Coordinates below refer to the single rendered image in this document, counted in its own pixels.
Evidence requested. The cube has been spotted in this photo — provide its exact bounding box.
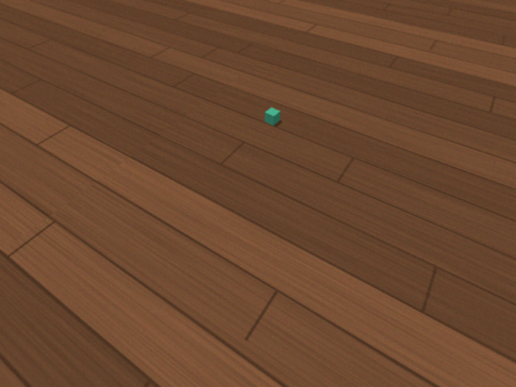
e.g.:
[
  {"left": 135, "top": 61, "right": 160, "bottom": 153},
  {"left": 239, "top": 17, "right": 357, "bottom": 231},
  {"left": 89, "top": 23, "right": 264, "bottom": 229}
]
[{"left": 264, "top": 107, "right": 281, "bottom": 125}]

